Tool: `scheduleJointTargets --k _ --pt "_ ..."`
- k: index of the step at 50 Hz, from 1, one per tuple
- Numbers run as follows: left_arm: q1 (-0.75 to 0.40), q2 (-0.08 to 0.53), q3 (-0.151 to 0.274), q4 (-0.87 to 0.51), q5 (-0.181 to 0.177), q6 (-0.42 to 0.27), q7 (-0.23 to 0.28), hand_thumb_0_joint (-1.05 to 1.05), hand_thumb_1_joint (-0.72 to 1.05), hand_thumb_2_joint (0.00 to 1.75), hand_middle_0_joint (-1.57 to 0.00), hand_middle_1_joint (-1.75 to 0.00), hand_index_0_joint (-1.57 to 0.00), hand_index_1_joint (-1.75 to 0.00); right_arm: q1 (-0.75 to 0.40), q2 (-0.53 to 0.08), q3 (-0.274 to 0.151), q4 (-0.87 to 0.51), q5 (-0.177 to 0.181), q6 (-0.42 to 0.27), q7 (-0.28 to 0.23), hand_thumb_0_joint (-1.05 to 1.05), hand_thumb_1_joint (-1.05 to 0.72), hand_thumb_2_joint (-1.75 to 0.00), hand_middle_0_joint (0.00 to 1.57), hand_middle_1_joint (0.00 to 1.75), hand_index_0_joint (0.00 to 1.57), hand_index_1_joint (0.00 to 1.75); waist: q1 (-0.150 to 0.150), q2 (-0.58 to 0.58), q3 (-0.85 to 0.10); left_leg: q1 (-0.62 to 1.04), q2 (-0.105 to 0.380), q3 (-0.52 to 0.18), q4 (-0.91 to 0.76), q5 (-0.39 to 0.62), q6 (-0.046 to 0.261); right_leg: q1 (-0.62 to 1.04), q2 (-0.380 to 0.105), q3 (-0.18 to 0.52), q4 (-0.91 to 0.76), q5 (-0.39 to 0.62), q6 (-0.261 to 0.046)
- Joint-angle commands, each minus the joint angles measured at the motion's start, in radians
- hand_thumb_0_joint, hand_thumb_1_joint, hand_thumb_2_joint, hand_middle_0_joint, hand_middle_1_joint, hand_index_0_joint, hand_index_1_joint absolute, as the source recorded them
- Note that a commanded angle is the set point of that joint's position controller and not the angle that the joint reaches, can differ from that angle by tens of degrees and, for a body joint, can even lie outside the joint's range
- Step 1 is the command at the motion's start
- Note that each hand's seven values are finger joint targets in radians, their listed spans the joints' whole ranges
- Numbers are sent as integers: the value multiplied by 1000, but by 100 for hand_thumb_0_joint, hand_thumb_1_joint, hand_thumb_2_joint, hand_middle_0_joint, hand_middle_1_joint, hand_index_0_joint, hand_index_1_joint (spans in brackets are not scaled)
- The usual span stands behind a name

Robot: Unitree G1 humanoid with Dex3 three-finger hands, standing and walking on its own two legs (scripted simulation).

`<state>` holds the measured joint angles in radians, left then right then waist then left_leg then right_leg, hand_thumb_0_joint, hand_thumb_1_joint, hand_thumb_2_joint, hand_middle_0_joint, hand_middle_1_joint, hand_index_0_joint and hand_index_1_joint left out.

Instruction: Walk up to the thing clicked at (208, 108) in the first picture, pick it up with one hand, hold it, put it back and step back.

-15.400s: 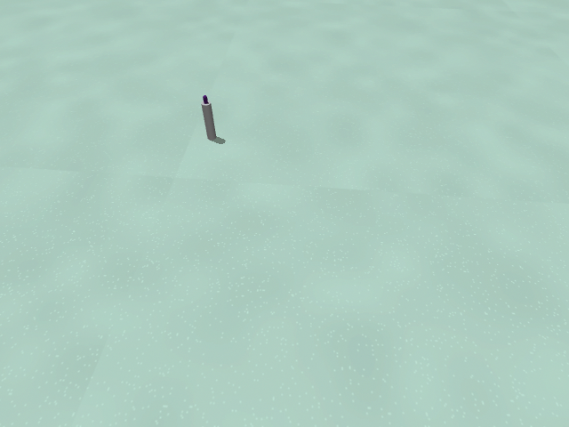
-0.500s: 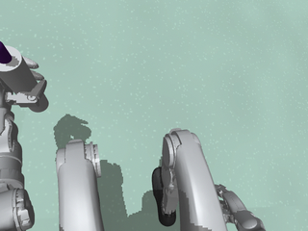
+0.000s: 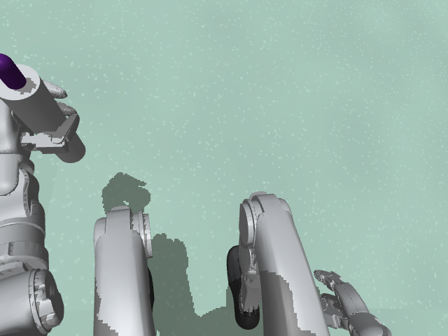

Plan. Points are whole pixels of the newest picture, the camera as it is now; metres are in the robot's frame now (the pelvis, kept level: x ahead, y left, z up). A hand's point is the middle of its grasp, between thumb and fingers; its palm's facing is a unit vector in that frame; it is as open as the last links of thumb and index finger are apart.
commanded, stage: settle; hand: left
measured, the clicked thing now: (45, 118) +0.46 +0.25 -0.03
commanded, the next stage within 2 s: lift in 0.32 s
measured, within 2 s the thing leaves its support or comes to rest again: neither
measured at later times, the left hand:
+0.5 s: hand (49, 113) +0.46 +0.23 -0.01, palm faces +0.12 -0.99 -0.03, open 7.0 cm
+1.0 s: hand (20, 100) +0.43 +0.23 +0.09, palm faces +0.09 -0.99 -0.05, open 7.0 cm
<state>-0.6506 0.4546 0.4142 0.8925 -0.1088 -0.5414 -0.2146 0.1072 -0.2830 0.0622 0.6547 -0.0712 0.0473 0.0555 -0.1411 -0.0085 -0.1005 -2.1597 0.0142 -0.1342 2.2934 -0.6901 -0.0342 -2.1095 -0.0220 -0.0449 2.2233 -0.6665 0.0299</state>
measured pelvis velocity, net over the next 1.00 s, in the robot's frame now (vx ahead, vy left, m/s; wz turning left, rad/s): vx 0.00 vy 0.00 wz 0.03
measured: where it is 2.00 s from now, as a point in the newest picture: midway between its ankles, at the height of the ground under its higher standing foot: (194, 312)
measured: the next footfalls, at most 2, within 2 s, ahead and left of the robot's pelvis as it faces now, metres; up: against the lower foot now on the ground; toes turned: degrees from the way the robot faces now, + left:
none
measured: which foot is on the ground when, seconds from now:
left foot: down 0.00-1.00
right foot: down 0.00-1.00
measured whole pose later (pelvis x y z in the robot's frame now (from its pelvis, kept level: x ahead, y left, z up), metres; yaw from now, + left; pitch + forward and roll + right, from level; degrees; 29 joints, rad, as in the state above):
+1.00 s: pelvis +0.00 +0.00 +0.08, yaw +2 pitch +32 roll -4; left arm -0.48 0.36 0.34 0.62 -0.16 -0.39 -0.21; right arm 0.14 -0.26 0.01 0.62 0.00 0.01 0.00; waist -0.09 0.02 -0.18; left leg -1.92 0.03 -0.09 2.03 -0.67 -0.03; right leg -1.88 -0.03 -0.03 1.98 -0.65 0.03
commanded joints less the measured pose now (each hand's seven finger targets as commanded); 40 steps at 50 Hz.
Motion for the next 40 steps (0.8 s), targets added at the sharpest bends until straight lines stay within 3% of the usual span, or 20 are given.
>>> scheduleJointTargets --k 1,7,8,9,16,21,22,26,29,34,40 --pt "-397 223 36 -273 -41 -106 0 0 41 135 -137 -150 -138 -150 128 -212 -87 -53 0 -26 -15 0 -88 -90 20 30 20 30 0 192 -696 440 -9 93 -288 104 59 390 36 -46 -259 140 -62" --pt "-408 238 44 -257 -36 -108 4 0 43 134 -135 -148 -136 -148 128 -208 -90 -42 5 -38 -18 0 -88 -89 20 30 20 30 12 208 -696 476 -10 93 -314 98 54 370 33 -42 -265 124 -67" --pt "-405 221 41 -261 -35 -110 2 0 40 135 -135 -149 -137 -148 138 -206 -90 -39 4 -40 -18 0 -88 -89 20 30 20 30 7 203 -708 486 -11 91 -310 137 52 379 31 -44 -262 162 -66" --pt "-419 242 49 -278 -37 -112 5 0 38 134 -135 -149 -137 -148 132 -205 -88 -41 4 -41 -18 0 -88 -89 20 30 20 30 20 217 -715 480 -13 95 -313 129 53 383 31 -40 -261 152 -68" --pt "-394 204 44 -228 -26 -108 7 0 37 136 -134 -148 -136 -148 134 -205 -94 -37 5 -45 -19 0 -88 -89 20 30 20 30 14 231 -675 521 -11 83 -344 133 46 336 26 -48 -260 151 -73" --pt "-402 219 51 -241 -26 -112 8 0 36 134 -131 -146 -133 -146 136 -198 -93 -45 5 -47 -18 0 -88 -90 20 30 20 30 19 189 -715 506 -15 96 -340 132 53 394 27 -39 -283 149 -68" --pt "-418 202 37 -249 -33 -114 4 0 40 126 -134 -146 -137 -143 131 -197 -95 -45 6 -48 -18 0 -91 -90 20 30 20 30 15 195 -715 508 -15 97 -340 121 54 384 27 -38 -284 140 -69" --pt "-411 231 45 -296 -28 -107 -3 0 42 125 -133 -145 -136 -143 143 -201 -101 -46 9 -52 -21 0 -91 -90 20 30 20 30 26 221 -762 563 -15 97 -355 165 49 409 25 -34 -290 175 -70" --pt "-392 226 23 -335 -23 -95 -13 0 43 124 -132 -143 -135 -141 138 -198 -106 -55 14 -52 -28 0 -90 -90 20 30 20 30 28 232 -778 588 -15 96 -381 160 49 419 22 -31 -303 171 -73" --pt "-369 226 46 -408 -61 -65 -14 0 42 125 -132 -144 -135 -142 140 -193 -107 -70 29 -60 -37 0 -90 -90 20 30 20 30 45 203 -791 588 -17 102 -399 158 54 475 22 -20 -345 169 -69" --pt "-270 165 10 -439 -66 -15 -8 0 44 128 -132 -145 -135 -143 134 -180 -116 -87 47 -66 -47 0 -89 -90 20 30 20 30 46 178 -738 613 -15 95 -465 127 57 494 22 -16 -414 146 -69"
